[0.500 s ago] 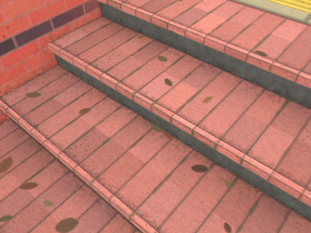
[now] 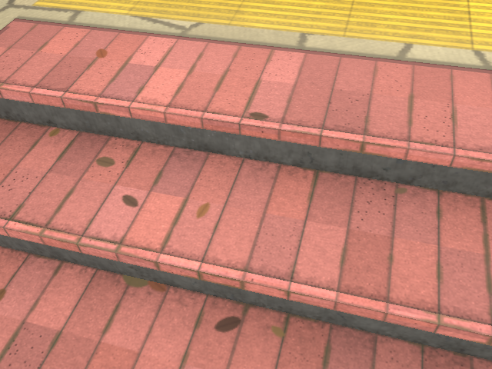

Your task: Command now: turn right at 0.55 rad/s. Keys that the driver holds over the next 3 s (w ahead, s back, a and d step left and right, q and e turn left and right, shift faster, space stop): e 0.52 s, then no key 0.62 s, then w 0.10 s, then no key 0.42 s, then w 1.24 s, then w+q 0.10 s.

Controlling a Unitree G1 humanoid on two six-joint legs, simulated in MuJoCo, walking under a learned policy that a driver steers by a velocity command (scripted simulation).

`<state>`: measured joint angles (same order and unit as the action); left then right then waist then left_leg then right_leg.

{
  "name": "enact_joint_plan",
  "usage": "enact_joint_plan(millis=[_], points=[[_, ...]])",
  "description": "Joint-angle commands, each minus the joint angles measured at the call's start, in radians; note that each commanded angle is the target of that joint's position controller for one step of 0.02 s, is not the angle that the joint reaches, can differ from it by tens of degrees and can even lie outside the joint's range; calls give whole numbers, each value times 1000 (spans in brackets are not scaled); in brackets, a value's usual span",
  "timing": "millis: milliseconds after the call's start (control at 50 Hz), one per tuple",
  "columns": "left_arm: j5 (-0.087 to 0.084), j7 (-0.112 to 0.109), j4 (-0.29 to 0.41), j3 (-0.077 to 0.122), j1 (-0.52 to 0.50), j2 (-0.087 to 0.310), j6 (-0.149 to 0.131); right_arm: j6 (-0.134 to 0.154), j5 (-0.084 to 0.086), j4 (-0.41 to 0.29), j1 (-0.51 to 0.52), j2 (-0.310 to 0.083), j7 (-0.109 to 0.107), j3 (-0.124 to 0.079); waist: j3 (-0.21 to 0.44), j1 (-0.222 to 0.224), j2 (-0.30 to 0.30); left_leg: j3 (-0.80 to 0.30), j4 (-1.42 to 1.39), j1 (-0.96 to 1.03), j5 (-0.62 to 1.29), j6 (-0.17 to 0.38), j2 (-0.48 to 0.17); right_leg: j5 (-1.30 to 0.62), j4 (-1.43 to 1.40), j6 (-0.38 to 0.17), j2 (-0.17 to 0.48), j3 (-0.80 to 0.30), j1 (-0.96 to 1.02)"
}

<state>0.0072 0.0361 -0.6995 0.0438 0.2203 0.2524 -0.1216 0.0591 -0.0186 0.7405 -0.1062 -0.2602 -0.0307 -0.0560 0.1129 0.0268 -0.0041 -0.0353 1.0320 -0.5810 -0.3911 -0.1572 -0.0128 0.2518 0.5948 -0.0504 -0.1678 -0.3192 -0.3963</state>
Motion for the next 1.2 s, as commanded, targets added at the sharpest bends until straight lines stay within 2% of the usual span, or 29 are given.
enact_joint_plan(millis=[20,100,120,140,160,180,220,240,300,340,400,500,580,600,640,660,680,700,740,760,840,880,920,960,980,1000,1040,1140,1200], points=[[-3,-12,79,35,-28,131,-1,19,1,-96,40,-26,21,5,55,-9,-95,-7,-113,2,13,11,-10,-547,-78,-180,272,-302,168],[0,13,67,43,-129,128,50,48,22,-95,-68,2,56,7,19,-90,-31,52,-610,365,423,76,22,-303,-74,-127,156,-299,57],[2,20,51,36,-30,57,60,65,-2,-107,-74,-70,51,-13,75,-40,57,-75,-586,493,789,212,-120,-78,79,-18,56,-178,13],[9,5,84,39,78,32,67,69,-19,-140,-75,-225,46,-57,175,19,287,-405,-610,702,1149,518,-420,371,346,124,-76,18,-228],[7,-21,72,92,37,185,72,65,-65,-145,-125,-235,38,-79,136,-46,133,-477,-627,662,1087,583,-490,502,712,187,-61,82,-323],[14,-42,77,97,20,173,74,70,-50,-154,-76,-216,40,-69,62,-18,148,-426,-641,557,875,542,-463,408,907,205,-9,109,-386],[19,-66,39,95,42,173,68,49,-7,-232,173,-13,48,5,-22,45,149,-160,-666,296,676,425,-317,202,1081,180,39,145,-327],[32,-57,60,80,4,135,57,40,11,-260,221,-1,32,13,-12,51,135,-80,-681,240,665,419,-275,155,1140,183,59,236,-264],[10,-38,76,53,-71,83,48,18,-8,-243,106,-14,-2,21,-1,-44,96,7,-696,412,534,411,-233,68,1006,197,96,237,-324],[8,-26,83,54,-98,75,46,5,5,-208,0,-39,-5,16,-32,-87,114,34,-728,530,339,391,-231,93,729,209,130,273,-360],[21,-15,108,44,-103,60,54,-11,4,-165,-106,-94,8,-12,-66,-118,147,-50,-760,563,235,438,-347,178,498,216,210,306,-348],[52,0,131,19,-40,30,74,41,-21,-143,-13,-94,-12,-26,-21,-49,135,31,-755,477,374,440,-377,243,340,116,255,334,-169],[18,27,129,27,-12,30,63,52,-20,-127,52,-111,-25,-39,-19,-9,117,87,-709,438,325,374,-354,113,94,41,241,351,-17],[1,31,116,31,22,29,53,38,-16,-118,96,-115,-18,-37,-17,19,121,110,-671,373,280,344,-339,-51,-25,11,215,375,99],[-6,29,96,59,80,65,32,16,-5,-79,31,7,9,4,18,29,23,202,-511,245,201,209,-245,-382,-189,-79,212,324,343],[-31,5,113,87,110,211,19,18,7,-131,-82,75,-2,20,117,-39,-227,304,-283,112,-70,73,-72,-926,-175,-314,454,11,491],[-19,-1,130,86,122,194,1,44,19,-152,-33,-19,0,-2,97,35,-256,167,-133,-28,-262,20,-15,-765,-227,-378,561,-150,495],[1,2,107,81,96,154,-17,47,21,-160,73,-48,5,-10,34,61,-190,95,35,-98,-262,34,-34,-626,-200,-295,507,-39,433],[1,9,128,56,-21,97,-9,40,4,-120,34,-92,4,-35,32,4,-159,21,331,-78,-210,69,-43,-609,-174,-227,448,81,272],[-3,5,146,39,-88,70,-1,47,-4,-112,16,-92,2,-39,-18,-40,-75,-23,302,-61,-143,81,-53,-580,-208,-216,450,92,169],[-7,-1,202,-9,-235,7,22,37,7,-48,-132,-41,32,-28,17,-128,-45,-13,147,92,88,7,-58,-501,-171,-183,403,148,66],[-19,9,182,-10,-210,24,23,18,0,-43,-142,2,60,-12,2,-108,-61,35,-118,155,35,-16,-65,-420,-120,-131,352,182,79],[-48,37,130,-8,-180,35,42,13,27,-45,-150,41,98,10,-12,-103,-33,93,-436,268,122,4,-55,-291,-64,-100,330,163,89],[-36,86,54,-17,-78,-18,61,24,44,-54,-122,33,106,25,-12,-59,-49,81,-504,370,347,66,-72,-75,-79,-29,308,114,54],[-28,79,59,-10,14,-27,58,41,53,-104,-15,-38,102,28,6,51,35,33,-480,311,485,161,-91,-44,-75,19,244,195,113],[-9,60,56,6,5,26,48,48,34,-111,37,-47,102,23,8,61,25,27,-477,228,430,218,-96,-118,-44,34,209,270,179],[5,37,87,13,-122,50,41,51,32,-83,5,-35,102,18,-7,11,27,34,-505,178,307,197,-93,-150,-14,20,209,294,204],[-14,34,70,13,-147,12,38,31,25,-49,-84,-9,104,27,-23,-36,-2,57,-491,301,238,167,-71,-139,-72,-16,213,269,92],[12,11,40,51,-86,83,47,18,-5,-43,-130,-50,85,3,-86,-29,-9,55,-517,266,-113,231,-62,280,-142,-93,222,231,36]])
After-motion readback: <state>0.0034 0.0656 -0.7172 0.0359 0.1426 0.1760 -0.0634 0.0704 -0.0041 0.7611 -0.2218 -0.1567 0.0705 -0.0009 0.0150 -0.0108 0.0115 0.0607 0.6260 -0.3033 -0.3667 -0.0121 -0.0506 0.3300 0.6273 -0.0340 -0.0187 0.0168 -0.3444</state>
